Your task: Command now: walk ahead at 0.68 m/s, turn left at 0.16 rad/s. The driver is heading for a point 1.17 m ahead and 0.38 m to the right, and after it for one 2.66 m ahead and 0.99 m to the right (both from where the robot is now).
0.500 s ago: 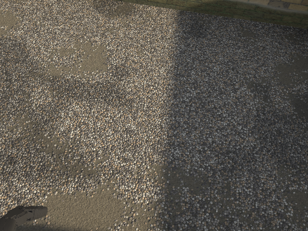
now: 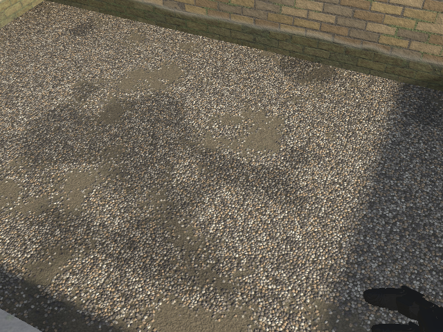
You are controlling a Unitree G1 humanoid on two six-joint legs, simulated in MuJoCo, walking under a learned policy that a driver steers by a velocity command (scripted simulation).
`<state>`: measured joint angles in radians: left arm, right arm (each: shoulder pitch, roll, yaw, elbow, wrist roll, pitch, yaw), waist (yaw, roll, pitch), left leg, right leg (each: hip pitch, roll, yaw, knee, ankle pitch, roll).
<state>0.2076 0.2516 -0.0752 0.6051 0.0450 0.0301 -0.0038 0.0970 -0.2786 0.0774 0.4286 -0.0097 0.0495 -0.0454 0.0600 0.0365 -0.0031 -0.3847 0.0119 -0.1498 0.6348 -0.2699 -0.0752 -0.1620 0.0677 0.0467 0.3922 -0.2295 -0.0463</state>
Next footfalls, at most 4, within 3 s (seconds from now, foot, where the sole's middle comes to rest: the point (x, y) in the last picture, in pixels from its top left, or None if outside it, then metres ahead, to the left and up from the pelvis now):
0.10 left None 0.09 0.15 -0.78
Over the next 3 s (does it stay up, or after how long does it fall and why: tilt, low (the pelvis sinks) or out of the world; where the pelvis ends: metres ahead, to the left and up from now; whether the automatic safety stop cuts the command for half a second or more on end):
stays up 0.02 0.11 -0.01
